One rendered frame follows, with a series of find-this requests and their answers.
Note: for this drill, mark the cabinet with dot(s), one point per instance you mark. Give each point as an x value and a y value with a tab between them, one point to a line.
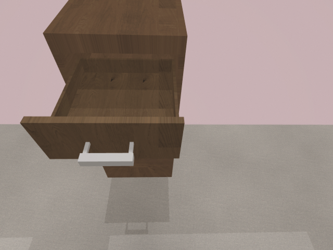
144	29

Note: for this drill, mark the drawer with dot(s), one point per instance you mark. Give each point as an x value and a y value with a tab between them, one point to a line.
111	102

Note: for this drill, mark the handle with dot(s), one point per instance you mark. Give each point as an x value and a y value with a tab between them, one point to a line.
106	159

